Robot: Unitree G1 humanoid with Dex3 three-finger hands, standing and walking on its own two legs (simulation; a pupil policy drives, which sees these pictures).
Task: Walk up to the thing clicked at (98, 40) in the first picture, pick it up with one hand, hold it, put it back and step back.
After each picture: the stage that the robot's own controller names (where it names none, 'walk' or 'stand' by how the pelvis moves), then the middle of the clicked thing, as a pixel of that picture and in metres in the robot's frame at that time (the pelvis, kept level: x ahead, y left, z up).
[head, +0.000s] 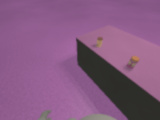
stand; (99, 42) +0.95 -0.07 -0.09
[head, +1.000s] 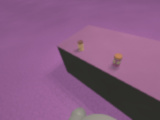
walk; (80, 45) +0.82 +0.20 -0.07
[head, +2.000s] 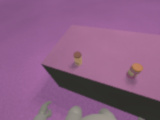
stand; (78, 58) +0.53 +0.16 -0.05
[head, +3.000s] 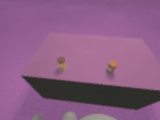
stand; (62, 64) +0.49 +0.27 -0.07
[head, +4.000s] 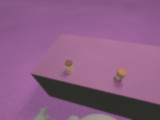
stand; (69, 66) +0.49 +0.22 -0.09
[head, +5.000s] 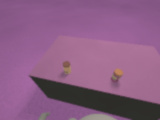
stand; (67, 67) +0.49 +0.24 -0.09
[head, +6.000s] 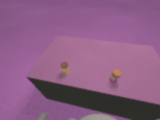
stand; (65, 68) +0.47 +0.25 -0.09
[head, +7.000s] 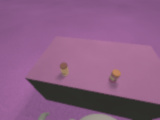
stand; (64, 69) +0.46 +0.26 -0.09
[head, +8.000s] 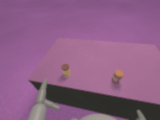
rise first; (66, 70) +0.45 +0.26 -0.09
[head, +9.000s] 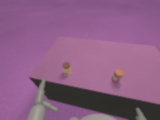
go down; (67, 69) +0.46 +0.26 -0.09
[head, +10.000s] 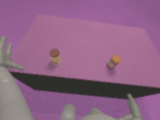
go down; (55, 57) +0.48 +0.24 -0.03
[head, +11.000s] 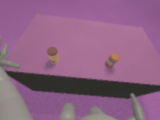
go down; (53, 55) +0.49 +0.25 -0.01
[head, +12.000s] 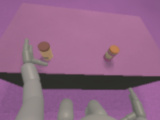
close in; (46, 51) +0.48 +0.26 +0.02
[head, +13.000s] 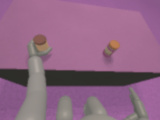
close; (42, 45) +0.51 +0.26 +0.03
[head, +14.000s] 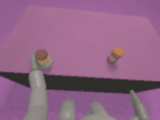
lift; (44, 59) +0.42 +0.28 +0.02
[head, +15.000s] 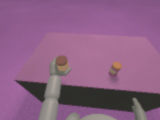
lift; (62, 65) +0.36 +0.18 +0.12
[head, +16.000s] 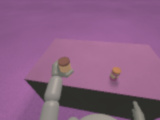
hold; (65, 67) +0.33 +0.18 +0.14
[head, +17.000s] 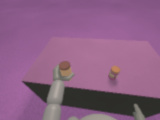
hold; (66, 71) +0.33 +0.17 +0.10
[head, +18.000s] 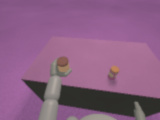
crouch; (63, 66) +0.34 +0.19 +0.12
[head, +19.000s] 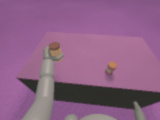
crouch; (56, 52) +0.44 +0.24 +0.13
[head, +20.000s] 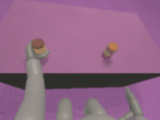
lower; (40, 49) +0.49 +0.27 +0.03
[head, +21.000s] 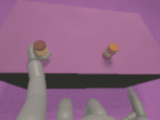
lower; (42, 50) +0.48 +0.27 +0.03
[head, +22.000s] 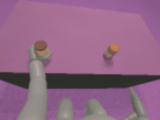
lower; (43, 50) +0.48 +0.26 +0.03
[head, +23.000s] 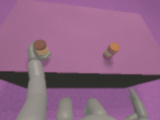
lower; (42, 50) +0.48 +0.27 +0.03
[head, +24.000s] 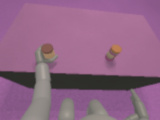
loosen; (49, 53) +0.46 +0.24 +0.02
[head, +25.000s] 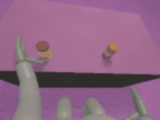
withdraw; (44, 51) +0.47 +0.25 +0.03
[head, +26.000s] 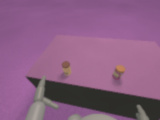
sink last; (66, 68) +0.45 +0.24 -0.04
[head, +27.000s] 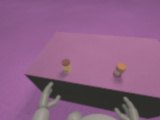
stand; (66, 66) +0.45 +0.24 -0.03
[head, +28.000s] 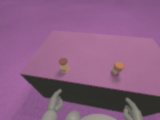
stand; (64, 65) +0.45 +0.24 -0.02
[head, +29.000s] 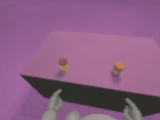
stand; (64, 65) +0.45 +0.24 -0.02
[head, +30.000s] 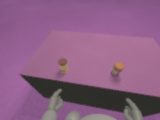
stand; (63, 65) +0.45 +0.25 -0.02
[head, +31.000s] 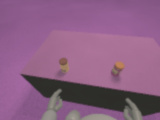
stand; (64, 65) +0.45 +0.24 -0.02
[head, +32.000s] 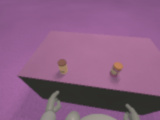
stand; (63, 66) +0.45 +0.24 -0.03
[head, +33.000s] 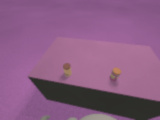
stand; (67, 69) +0.47 +0.23 -0.09
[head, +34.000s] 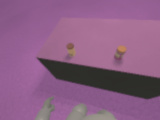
walk; (71, 50) +0.60 +0.24 -0.07
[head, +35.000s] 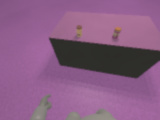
walk; (79, 31) +0.94 +0.17 -0.06
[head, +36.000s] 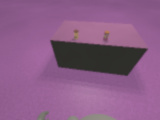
stand; (76, 34) +1.08 +0.27 -0.08
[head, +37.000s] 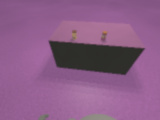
stand; (74, 34) +1.09 +0.29 -0.09
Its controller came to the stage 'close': yes
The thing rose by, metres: 0.22
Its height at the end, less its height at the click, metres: +0.00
